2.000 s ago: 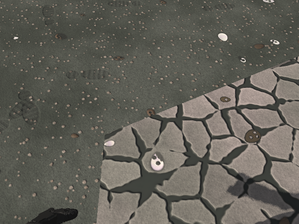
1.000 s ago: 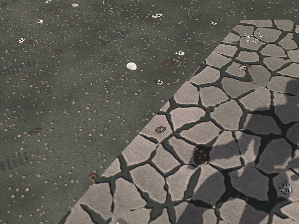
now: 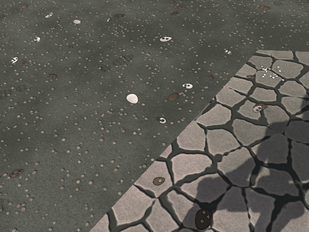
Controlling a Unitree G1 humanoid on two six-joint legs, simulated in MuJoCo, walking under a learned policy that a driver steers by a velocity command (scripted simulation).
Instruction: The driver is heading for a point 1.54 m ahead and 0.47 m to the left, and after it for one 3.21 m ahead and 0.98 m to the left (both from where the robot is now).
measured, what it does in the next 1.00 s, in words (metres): walks ahead: left foot, then right foot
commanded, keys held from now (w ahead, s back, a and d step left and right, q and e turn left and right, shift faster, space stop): w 0.88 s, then w+q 0.12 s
